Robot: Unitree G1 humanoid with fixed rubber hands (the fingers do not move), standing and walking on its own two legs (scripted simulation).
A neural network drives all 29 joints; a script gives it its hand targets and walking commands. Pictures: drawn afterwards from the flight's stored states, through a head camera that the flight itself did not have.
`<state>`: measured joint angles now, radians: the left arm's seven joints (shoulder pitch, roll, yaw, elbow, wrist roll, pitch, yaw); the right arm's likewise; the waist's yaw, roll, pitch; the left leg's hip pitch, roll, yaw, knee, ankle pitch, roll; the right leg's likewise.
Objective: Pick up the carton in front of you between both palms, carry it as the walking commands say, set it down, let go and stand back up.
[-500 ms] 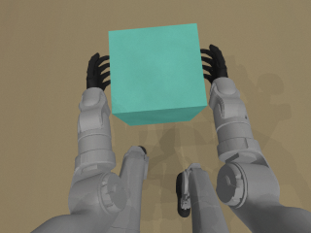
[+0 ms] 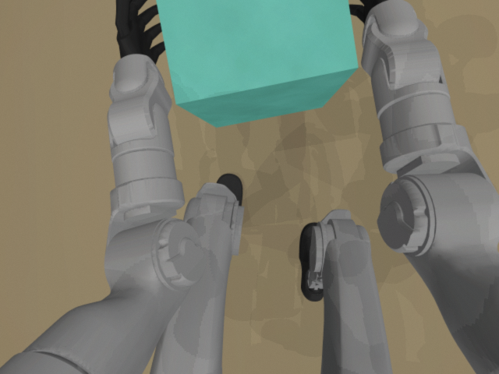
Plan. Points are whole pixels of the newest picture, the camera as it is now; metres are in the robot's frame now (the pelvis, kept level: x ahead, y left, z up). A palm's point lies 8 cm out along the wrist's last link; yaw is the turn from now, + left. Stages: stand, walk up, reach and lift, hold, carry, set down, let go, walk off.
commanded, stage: set down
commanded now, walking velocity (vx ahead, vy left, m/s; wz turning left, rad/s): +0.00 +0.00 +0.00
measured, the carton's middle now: (255, 40) +0.53 +0.11 -0.21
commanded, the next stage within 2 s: none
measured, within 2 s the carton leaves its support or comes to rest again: rests again in 1.58 s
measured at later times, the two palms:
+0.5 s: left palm (153, 53) +0.50 +0.28 -0.24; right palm (332, 18) +0.60 -0.01 -0.26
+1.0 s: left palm (149, 57) +0.49 +0.29 -0.26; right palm (326, 22) +0.60 +0.00 -0.27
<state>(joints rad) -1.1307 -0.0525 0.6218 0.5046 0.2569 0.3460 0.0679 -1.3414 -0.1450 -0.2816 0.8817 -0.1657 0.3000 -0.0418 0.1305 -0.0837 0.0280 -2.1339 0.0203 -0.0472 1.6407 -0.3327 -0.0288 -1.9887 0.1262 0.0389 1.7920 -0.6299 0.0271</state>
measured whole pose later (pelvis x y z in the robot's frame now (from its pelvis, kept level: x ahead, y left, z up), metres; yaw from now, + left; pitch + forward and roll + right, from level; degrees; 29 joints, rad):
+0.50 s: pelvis +0.00 -0.02 -0.07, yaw +2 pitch +46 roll +2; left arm -1.44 0.12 0.61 0.75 0.13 0.31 0.06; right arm -1.66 -0.31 -0.04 1.08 -0.06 0.29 -0.09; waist 0.22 -0.03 0.30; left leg -2.30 0.02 -0.05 1.89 -0.39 -0.07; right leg -2.16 0.14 0.03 2.08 -0.73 0.00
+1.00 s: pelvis +0.00 -0.02 -0.09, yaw +2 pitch +42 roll +4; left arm -1.47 0.22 0.66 0.90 0.12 0.23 0.00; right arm -1.74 -0.27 -0.08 1.15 -0.12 0.24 -0.03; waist 0.21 -0.01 0.39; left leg -2.29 0.03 -0.03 1.97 -0.41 -0.07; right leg -2.16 0.16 0.05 2.18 -0.74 0.00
